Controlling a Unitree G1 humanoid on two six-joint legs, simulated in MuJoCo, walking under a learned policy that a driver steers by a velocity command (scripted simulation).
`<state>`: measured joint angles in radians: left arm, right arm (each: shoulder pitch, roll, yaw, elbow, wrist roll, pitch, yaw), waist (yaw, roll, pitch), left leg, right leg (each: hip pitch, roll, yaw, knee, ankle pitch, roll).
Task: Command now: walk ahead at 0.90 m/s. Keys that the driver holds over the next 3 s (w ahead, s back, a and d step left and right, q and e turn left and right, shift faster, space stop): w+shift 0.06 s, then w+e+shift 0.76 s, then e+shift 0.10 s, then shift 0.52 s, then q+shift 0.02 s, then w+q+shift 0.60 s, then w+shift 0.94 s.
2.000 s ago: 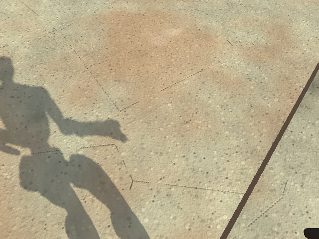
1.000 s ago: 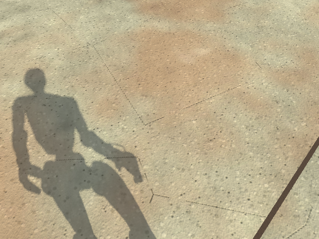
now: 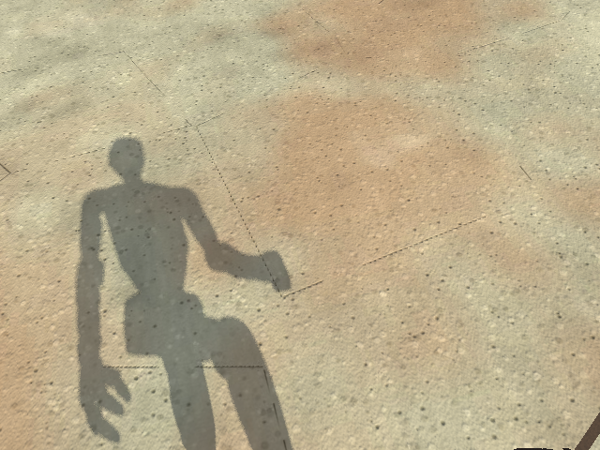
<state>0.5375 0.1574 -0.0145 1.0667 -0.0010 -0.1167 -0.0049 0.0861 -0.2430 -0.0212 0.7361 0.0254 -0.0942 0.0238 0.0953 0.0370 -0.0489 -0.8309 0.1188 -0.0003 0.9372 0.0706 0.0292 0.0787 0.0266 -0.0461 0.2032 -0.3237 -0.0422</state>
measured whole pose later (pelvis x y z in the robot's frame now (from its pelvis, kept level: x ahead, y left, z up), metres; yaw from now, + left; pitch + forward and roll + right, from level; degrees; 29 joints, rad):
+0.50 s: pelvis +0.41 +0.01 -0.01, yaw -17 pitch -2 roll +5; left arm 0.16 0.30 0.07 0.73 -0.04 -0.02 0.00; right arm 0.39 -0.30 -0.09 0.95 -0.01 -0.11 0.01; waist -0.07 -0.03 0.02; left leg 0.05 -0.02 0.25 0.30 -0.31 -0.02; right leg -0.83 -0.17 0.01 1.14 -0.07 -0.06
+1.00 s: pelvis +0.79 -0.18 +0.00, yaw -44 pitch +1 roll +2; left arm 0.42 0.23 0.06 0.73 -0.02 -0.03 0.03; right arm -0.09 -0.26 -0.04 0.58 -0.02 -0.12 0.01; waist 0.09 0.04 0.07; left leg -0.68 0.02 -0.14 0.61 0.11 -0.04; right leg -0.10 0.15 0.21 0.48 -0.35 -0.13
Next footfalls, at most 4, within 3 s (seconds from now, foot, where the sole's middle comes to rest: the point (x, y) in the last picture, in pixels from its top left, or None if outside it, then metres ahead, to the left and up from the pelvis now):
0.20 left None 0.39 0.15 -0.78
0.68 right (437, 377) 0.73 -0.19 -0.78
1.10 left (477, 254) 1.12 -0.33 -0.78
1.46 right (525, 322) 0.90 -0.42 -0.78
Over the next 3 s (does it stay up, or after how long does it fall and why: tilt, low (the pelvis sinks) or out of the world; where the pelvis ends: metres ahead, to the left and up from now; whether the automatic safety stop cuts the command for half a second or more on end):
stays up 2.08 -0.56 -0.02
